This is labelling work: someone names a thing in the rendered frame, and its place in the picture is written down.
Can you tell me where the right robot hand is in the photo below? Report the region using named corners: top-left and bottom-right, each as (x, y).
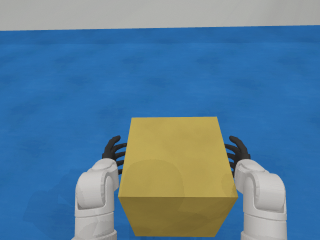
top-left (224, 135), bottom-right (251, 178)

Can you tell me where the robot right forearm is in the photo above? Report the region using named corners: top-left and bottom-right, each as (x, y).
top-left (234, 159), bottom-right (287, 240)

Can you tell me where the carton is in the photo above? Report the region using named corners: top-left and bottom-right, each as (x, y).
top-left (118, 116), bottom-right (238, 237)

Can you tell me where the left robot hand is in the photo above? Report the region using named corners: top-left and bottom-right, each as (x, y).
top-left (102, 135), bottom-right (127, 175)

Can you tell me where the robot left forearm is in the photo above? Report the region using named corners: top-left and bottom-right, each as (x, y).
top-left (71, 158), bottom-right (120, 240)

